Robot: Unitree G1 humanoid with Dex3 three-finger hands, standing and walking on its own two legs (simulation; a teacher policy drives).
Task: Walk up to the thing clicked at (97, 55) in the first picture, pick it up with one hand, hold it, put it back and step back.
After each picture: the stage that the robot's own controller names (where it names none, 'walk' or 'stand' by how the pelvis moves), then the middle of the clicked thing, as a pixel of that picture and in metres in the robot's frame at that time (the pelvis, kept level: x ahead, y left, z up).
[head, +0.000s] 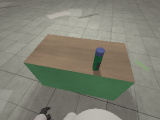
stand; (97, 60) +0.54 -0.04 -0.05
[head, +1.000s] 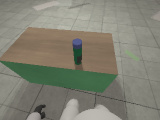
walk; (77, 53) +0.51 +0.16 -0.01
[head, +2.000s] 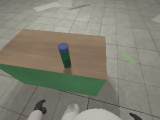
stand; (65, 57) +0.47 +0.23 -0.01
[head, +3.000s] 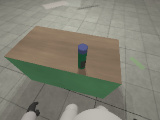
stand; (82, 58) +0.48 +0.09 -0.02
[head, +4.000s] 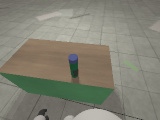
stand; (74, 67) +0.44 +0.14 -0.05
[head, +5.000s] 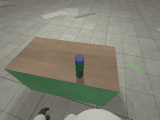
stand; (79, 67) +0.43 +0.11 -0.05
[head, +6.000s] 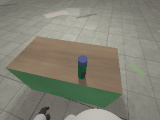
stand; (82, 68) +0.43 +0.08 -0.05
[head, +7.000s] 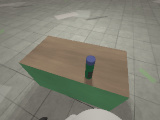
stand; (89, 68) +0.45 +0.03 -0.05
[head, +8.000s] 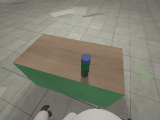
stand; (85, 67) +0.44 +0.06 -0.05
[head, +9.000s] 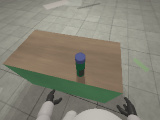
rise first; (80, 66) +0.41 +0.09 -0.04
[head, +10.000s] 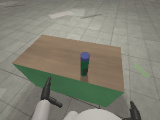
go down; (84, 65) +0.46 +0.08 -0.04
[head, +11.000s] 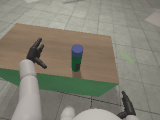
go down; (76, 60) +0.44 +0.08 +0.01
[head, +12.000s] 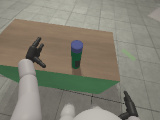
close in; (76, 56) +0.45 +0.08 +0.02
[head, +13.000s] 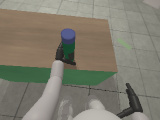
close; (69, 48) +0.47 +0.09 +0.06
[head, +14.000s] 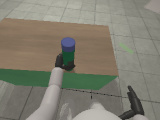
lift; (68, 57) +0.42 +0.11 +0.06
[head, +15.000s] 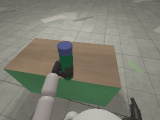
lift; (66, 63) +0.33 +0.15 +0.16
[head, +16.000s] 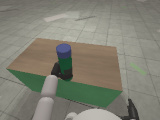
hold; (66, 65) +0.32 +0.16 +0.15
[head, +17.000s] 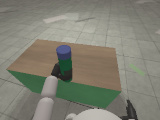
hold; (66, 66) +0.31 +0.16 +0.14
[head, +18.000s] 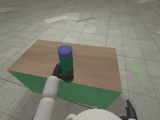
crouch; (67, 66) +0.31 +0.15 +0.14
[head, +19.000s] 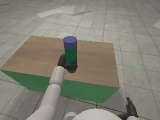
crouch; (71, 57) +0.39 +0.13 +0.13
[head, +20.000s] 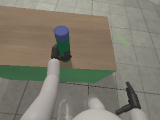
lower; (64, 47) +0.47 +0.12 +0.05
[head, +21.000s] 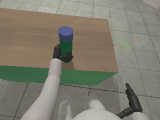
lower; (66, 47) +0.47 +0.11 +0.06
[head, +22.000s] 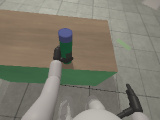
lower; (66, 49) +0.47 +0.11 +0.06
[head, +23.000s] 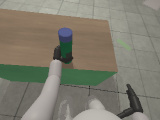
lower; (66, 49) +0.47 +0.11 +0.06
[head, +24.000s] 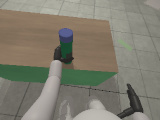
loosen; (66, 49) +0.47 +0.11 +0.06
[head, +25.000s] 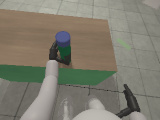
withdraw; (65, 51) +0.45 +0.12 +0.06
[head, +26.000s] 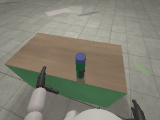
sink last; (80, 67) +0.41 +0.10 +0.00
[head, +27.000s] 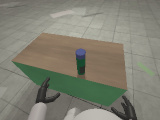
stand; (81, 63) +0.45 +0.11 +0.01
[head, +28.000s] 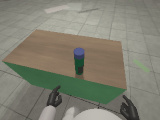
stand; (79, 63) +0.43 +0.11 +0.02
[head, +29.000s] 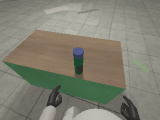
stand; (78, 62) +0.43 +0.11 +0.02
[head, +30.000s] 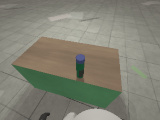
stand; (80, 67) +0.45 +0.10 -0.05
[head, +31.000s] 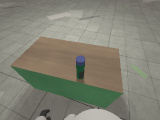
stand; (80, 68) +0.43 +0.10 -0.05
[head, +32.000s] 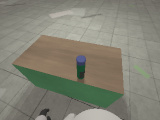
stand; (80, 68) +0.43 +0.09 -0.05
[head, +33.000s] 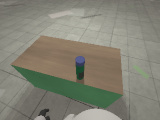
walk; (80, 69) +0.42 +0.10 -0.05
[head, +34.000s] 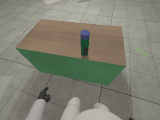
walk; (84, 44) +0.60 +0.07 -0.01
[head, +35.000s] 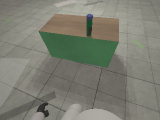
walk; (89, 26) +1.01 +0.10 -0.04
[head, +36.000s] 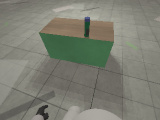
stand; (86, 27) +1.08 +0.13 -0.04
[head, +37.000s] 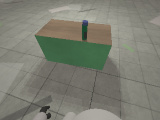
stand; (84, 30) +1.03 +0.12 -0.05
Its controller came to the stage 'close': yes
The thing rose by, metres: 0.19
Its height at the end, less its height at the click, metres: +0.00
